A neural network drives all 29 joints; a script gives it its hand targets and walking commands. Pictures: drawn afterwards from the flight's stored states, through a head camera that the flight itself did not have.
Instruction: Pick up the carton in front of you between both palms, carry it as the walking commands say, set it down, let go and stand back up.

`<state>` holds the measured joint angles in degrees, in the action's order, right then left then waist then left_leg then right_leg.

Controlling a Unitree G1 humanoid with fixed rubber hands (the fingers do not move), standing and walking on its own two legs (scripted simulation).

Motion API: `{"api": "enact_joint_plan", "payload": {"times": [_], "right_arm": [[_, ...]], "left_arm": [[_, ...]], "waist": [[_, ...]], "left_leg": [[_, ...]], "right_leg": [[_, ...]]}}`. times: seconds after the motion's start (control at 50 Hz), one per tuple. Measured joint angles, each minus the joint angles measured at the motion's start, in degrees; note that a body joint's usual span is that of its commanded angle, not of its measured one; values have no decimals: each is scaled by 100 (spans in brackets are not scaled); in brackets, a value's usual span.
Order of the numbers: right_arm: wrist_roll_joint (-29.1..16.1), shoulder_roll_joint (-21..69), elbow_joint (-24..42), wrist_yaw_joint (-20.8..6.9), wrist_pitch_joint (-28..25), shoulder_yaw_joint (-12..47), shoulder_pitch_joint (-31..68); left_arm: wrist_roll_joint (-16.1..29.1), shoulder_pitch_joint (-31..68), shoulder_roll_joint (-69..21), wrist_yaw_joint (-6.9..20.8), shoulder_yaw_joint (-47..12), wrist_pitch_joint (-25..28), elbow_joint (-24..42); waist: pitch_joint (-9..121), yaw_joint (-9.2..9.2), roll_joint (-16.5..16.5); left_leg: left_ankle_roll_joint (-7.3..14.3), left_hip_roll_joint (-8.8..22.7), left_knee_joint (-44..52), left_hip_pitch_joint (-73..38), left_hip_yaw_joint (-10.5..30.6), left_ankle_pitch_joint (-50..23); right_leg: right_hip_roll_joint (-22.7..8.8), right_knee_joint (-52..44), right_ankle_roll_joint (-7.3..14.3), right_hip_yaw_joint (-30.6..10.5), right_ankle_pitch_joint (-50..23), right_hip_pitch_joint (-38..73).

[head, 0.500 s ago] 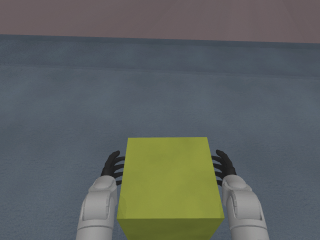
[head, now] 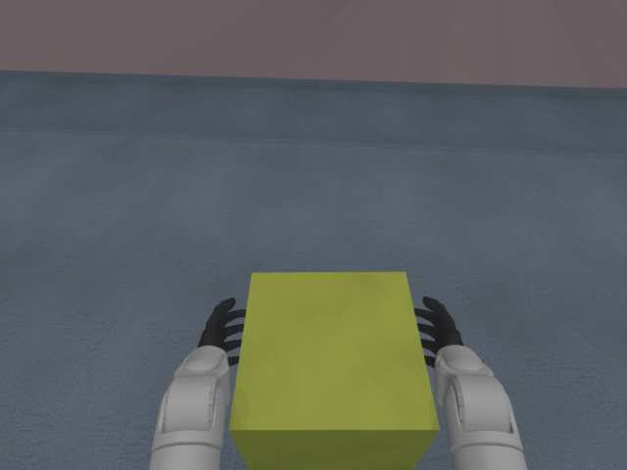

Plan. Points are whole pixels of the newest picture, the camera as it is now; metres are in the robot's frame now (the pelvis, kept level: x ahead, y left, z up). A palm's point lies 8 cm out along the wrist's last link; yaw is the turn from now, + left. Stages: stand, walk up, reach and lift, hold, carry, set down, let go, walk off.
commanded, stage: carry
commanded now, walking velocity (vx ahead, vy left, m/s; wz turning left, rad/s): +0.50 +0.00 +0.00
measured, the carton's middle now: (328, 383) +0.28 +0.00 -0.04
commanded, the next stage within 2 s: none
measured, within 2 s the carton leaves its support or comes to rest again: neither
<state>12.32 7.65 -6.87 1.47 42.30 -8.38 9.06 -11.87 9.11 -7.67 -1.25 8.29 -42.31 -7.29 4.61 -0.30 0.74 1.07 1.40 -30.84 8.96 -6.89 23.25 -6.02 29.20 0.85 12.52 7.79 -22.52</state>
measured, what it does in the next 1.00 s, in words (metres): walks ahead: left foot, then right foot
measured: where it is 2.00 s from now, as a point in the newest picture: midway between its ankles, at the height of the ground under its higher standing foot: outside the picture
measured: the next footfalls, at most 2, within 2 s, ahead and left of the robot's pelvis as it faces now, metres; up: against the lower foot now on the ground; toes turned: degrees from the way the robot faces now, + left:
left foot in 0.52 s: +0.32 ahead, +0.12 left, +0.00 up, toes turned +5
right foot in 0.86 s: +0.46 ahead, -0.10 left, +0.00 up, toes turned +11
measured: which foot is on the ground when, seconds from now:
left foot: down 0.00-0.20, up 0.22-0.50, down 0.52-1.00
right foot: down 0.00-0.56, up 0.58-0.84, down 0.86-1.00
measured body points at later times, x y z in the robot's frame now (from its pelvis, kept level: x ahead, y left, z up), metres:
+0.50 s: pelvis +0.16 +0.00 +0.01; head +0.18 +0.00 +0.46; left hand +0.45 +0.15 +0.04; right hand +0.46 -0.15 +0.04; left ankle +0.24 +0.12 -0.72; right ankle +0.08 -0.12 -0.73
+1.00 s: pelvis +0.39 +0.00 +0.01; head +0.40 -0.02 +0.46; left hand +0.68 +0.15 +0.03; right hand +0.68 -0.16 +0.02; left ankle +0.28 +0.12 -0.73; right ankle +0.43 -0.09 -0.73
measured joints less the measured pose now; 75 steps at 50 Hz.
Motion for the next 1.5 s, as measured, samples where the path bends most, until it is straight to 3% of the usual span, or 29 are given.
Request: {"api": "enact_joint_plan", "payload": {"times": [0.1,0.14,0.18,0.22,0.26,0.3,0.4,0.48,0.54,0.58,0.64,0.68,0.76,0.86,0.9,0.96,1.1,1.26,1.5], "right_arm": [[16,-14,-53,6,40,110,-131],[23,-10,-11,9,22,105,-91],[36,-2,19,9,11,36,-9],[32,-3,40,6,-29,-71,21],[15,-3,74,4,-73,-111,11],[-22,-4,135,4,-83,-80,5],[-167,-20,502,2,-90,44,-167],[-196,-30,741,3,-45,82,-288],[-164,-26,576,1,-23,72,-253],[-110,-12,228,4,-86,85,-104],[-84,-4,46,9,-130,62,-49],[-130,-9,106,23,-196,62,-115],[-239,-14,307,68,-325,109,-145],[-315,-10,659,82,-218,196,-86],[-261,-11,657,48,-110,132,-48],[-120,-12,553,24,20,63,-50],[-46,-14,470,44,-7,93,-98],[-152,-16,558,43,-51,75,-129],[-151,-27,353,34,-50,67,-216]], "left_arm": [[9,-169,21,1,-33,-57,11],[27,-121,18,5,-8,-32,35],[37,-14,7,12,21,52,-39],[26,157,-20,17,37,109,-177],[17,225,-32,17,35,118,-191],[30,137,-21,5,-2,127,-53],[184,-173,20,-114,-197,96,480],[207,-216,23,-122,-281,10,680],[110,-179,22,-66,-238,-32,542],[57,-133,22,-29,-87,-30,375],[20,-113,18,-30,-43,16,231],[15,-147,22,-31,-89,92,249],[62,-208,26,-52,-127,223,486],[186,-243,26,-89,-107,90,963],[173,-205,22,-88,-131,90,835],[133,-25,3,-35,-83,-11,516],[82,-41,5,-5,-88,60,360],[74,-95,12,-37,-162,34,538],[59,-166,19,-58,-190,-16,361]], "waist": [[178,37,122],[190,39,131],[165,31,245],[120,18,270],[32,-54,82],[-59,-130,-87],[-186,-196,-200],[-143,-127,-158],[-26,-39,-181],[1,32,-289],[-120,107,-165],[-216,136,-113],[-406,178,-81],[-464,55,-200],[-338,10,49],[-191,2,218],[-71,7,101],[-50,11,-67],[13,-12,56]], "left_leg": [[-9,68,530,-377,27,-98],[-68,72,695,-486,44,-123],[-147,186,592,-499,104,2],[-155,319,-167,-156,144,72],[-129,234,-1226,437,214,415],[-91,149,-1697,952,209,647],[-108,213,-736,1547,54,-248],[-141,283,165,1554,-173,-1077],[-56,251,617,1230,-438,-1535],[120,194,274,1181,-590,-1369],[144,250,452,871,-616,-1091],[89,260,802,597,-604,-1144],[20,264,1186,132,-539,-1086],[-174,165,717,-271,-539,-414],[-257,343,252,-222,-424,-87],[-265,388,65,-104,-83,9],[-394,330,486,-310,-9,-178],[-369,282,486,-396,-37,-207],[-320,191,22,-423,-81,-331]], "right_leg": [[92,234,-167,4,977,121],[123,187,-165,-8,1004,216],[237,-70,-46,81,510,379],[285,-112,91,235,376,485],[238,-215,159,270,556,599],[200,-483,145,214,540,759],[175,-1129,1,76,460,1292],[156,-1220,-181,10,724,1702],[25,-658,-364,-99,1300,1841],[-123,517,-343,-334,1673,1429],[157,2205,-222,-634,2111,492],[247,2324,-178,-603,1995,38],[330,1238,-160,-514,1245,-376],[287,-456,-74,-209,-696,-44],[414,-312,234,-93,-244,70],[482,-216,338,11,200,166],[464,-263,241,3,423,345],[390,-35,170,-34,370,307],[300,-285,-8,-106,257,680]]}}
